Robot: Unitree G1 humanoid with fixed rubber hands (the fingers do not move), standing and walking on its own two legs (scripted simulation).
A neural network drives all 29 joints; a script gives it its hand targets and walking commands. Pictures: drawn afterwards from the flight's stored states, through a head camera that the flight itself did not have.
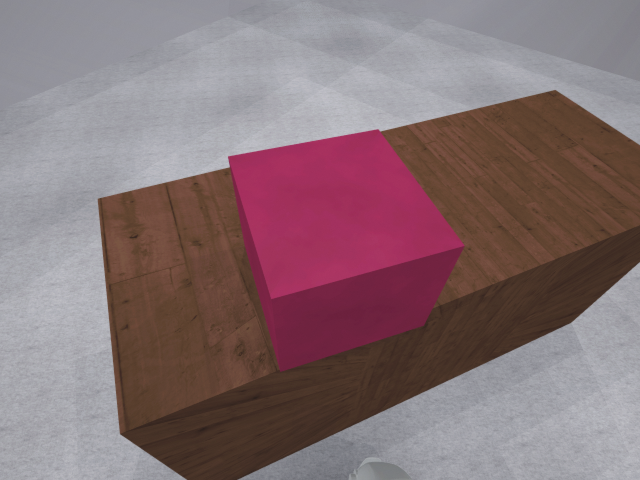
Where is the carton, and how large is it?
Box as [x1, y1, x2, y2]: [228, 129, 464, 371]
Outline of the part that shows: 378,129 228,156 244,243 280,371 423,325 464,245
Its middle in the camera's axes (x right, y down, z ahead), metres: +0.02 +0.01 +0.62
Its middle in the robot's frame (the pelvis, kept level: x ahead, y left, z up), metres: +0.47 -0.03 -0.02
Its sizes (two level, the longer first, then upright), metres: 0.264 0.253 0.218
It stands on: a pedestal, 0.63 m high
